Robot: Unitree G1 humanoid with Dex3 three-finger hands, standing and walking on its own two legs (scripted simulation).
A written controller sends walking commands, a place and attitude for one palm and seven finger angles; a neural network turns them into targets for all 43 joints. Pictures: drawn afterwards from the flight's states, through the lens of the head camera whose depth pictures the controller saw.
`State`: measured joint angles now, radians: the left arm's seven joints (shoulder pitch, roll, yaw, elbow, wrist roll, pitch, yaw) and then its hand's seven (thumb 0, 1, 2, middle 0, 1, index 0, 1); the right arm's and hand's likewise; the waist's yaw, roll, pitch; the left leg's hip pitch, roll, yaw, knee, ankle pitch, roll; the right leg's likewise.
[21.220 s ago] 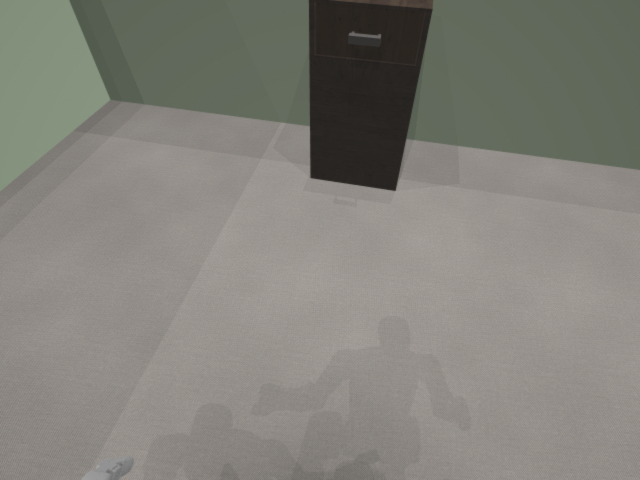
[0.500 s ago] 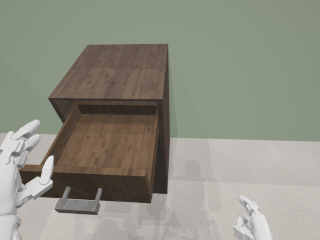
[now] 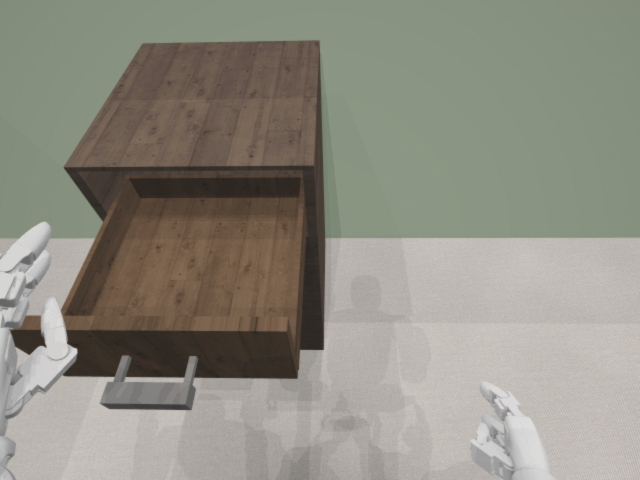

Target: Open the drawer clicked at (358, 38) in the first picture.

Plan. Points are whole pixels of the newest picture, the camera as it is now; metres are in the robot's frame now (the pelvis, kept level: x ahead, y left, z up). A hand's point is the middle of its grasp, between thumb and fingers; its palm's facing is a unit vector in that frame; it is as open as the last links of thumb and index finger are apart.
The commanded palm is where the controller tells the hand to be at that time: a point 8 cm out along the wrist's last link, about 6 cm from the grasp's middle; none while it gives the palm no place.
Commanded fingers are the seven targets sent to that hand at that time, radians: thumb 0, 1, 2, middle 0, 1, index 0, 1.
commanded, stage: step back with the hand held close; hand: left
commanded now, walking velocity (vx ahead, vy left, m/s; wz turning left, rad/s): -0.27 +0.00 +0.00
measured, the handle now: (154, 379) +0.25 +0.26 -0.07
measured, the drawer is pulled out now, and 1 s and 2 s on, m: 0.30 0.30 0.30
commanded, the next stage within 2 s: stop stepping back and stand still in 1.12 s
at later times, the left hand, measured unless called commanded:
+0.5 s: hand (26, 432) +0.14 +0.23 +0.16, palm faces +0.37 -0.82 -0.45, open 7.4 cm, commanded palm +0.07 +0.28 +0.17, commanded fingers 0.00 0.90 0.90 -0.20 -0.30 -0.20 -0.30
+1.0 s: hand out of the picture +0.05 +0.18 +0.16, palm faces +0.24 -0.83 -0.51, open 7.4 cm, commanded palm -0.03 +0.24 +0.17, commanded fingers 0.00 0.90 0.90 -0.20 -0.30 -0.20 -0.30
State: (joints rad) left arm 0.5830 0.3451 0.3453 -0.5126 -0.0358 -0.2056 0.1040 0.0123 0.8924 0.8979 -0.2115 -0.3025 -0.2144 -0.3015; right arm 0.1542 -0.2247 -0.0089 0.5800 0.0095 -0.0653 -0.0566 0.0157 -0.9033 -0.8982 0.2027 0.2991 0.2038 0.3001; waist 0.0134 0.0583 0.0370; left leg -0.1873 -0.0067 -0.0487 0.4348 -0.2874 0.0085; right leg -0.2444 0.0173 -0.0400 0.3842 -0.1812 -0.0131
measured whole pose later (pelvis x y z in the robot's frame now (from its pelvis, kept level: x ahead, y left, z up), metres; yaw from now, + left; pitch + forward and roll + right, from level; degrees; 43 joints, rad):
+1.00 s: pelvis -0.17 -0.04 -0.01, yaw -2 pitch +4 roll -1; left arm 0.60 0.39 0.35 -0.63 -0.05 -0.21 0.12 0.01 0.89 0.90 -0.21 -0.30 -0.22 -0.30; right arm 0.08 -0.17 0.01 0.59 0.02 -0.09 -0.03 0.01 -0.90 -0.90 0.20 0.30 0.21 0.30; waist 0.01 0.03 0.07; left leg -0.49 0.04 -0.03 0.74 -0.32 -0.02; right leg -0.31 0.02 -0.07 0.50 -0.26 -0.04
